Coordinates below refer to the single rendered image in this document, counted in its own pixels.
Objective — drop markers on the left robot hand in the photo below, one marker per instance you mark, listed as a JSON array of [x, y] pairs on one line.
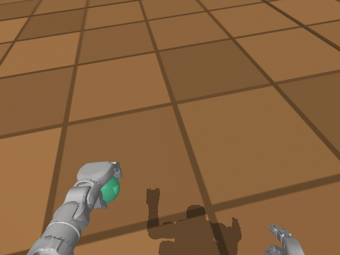
[[100, 172]]

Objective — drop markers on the left robot arm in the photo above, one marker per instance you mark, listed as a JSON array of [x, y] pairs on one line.
[[69, 220]]

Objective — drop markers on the ball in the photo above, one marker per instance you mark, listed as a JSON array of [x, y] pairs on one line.
[[110, 190]]

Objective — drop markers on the right robot hand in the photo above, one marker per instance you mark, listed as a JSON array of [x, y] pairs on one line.
[[290, 245]]

